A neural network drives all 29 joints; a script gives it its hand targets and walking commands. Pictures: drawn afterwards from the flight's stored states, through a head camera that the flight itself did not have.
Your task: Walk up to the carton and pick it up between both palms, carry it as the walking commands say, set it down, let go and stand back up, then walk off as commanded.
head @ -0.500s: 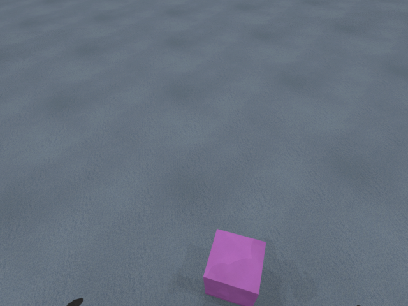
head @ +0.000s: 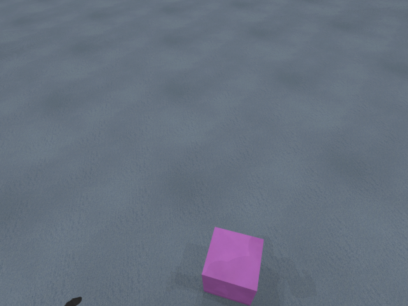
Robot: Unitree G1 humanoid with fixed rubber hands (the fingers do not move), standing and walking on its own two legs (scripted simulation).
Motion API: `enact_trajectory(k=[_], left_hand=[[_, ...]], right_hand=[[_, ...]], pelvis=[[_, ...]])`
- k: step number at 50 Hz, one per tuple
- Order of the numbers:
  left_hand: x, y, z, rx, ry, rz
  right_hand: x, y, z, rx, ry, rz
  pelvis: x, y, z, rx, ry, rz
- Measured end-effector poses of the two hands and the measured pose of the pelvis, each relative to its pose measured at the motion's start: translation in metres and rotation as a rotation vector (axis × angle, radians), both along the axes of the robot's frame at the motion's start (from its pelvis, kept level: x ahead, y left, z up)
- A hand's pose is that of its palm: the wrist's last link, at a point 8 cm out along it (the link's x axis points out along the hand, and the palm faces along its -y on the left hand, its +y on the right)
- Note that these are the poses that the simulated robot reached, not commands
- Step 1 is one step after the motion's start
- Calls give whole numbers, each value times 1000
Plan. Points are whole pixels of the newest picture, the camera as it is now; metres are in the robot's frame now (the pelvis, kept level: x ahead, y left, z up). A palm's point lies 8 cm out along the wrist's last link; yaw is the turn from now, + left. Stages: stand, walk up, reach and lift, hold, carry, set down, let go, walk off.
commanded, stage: walk off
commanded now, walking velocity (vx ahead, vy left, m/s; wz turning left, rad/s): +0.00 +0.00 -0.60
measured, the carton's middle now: (232, 266) +0.41 -0.07 -0.66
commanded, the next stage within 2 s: none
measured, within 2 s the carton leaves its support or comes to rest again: neither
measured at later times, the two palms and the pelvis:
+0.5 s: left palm out of the picture +0.13 +0.22 -0.13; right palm out of the picture -0.02 -0.33 -0.16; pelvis -0.01 -0.03 -0.03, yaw -18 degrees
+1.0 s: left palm (140, 265) +0.24 +0.18 -0.13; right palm out of the picture -0.09 -0.28 -0.09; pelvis +0.00 +0.00 +0.00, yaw -39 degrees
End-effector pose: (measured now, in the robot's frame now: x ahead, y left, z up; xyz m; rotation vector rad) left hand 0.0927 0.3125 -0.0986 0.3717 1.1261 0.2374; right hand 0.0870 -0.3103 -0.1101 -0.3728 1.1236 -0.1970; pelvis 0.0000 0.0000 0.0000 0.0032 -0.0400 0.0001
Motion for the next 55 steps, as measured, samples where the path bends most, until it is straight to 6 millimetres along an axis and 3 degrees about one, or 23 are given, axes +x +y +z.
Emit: enact_trajectory(k=[6,13,18,23,29,39,47,52,55], left_hand=[[-7,-5,-11,-23,54,-14],[-4,-19,-27,-39,116,-88],[12,-49,-31,-59,139,-184],[37,-84,-40,-53,104,-272],[45,-101,-24,-36,115,-317],[90,-105,-23,-57,81,-437],[139,-119,-31,-108,56,-582],[149,-137,-32,-128,106,-664],[156,-160,-32,-140,114,-722]], right_hand=[[-11,2,-4,-7,23,-54],[-62,3,-16,-11,85,-172],[-88,-1,-28,30,94,-252],[-109,-17,-52,76,86,-331],[-105,-21,-32,92,9,-389],[-110,-8,-6,53,-92,-496],[-162,27,13,-17,-73,-630],[-180,39,17,-14,-91,-713],[-196,47,11,5,-88,-765]], pelvis=[[-3,2,-3,-4,16,-43],[-8,4,-11,21,32,-129],[-8,-8,-15,21,28,-214],[-12,-29,-31,5,28,-286],[-15,-36,-15,20,33,-364],[-10,-18,-8,29,48,-501],[0,3,-5,3,55,-627],[3,2,-2,-4,58,-705],[1,-1,-3,-5,58,-750]])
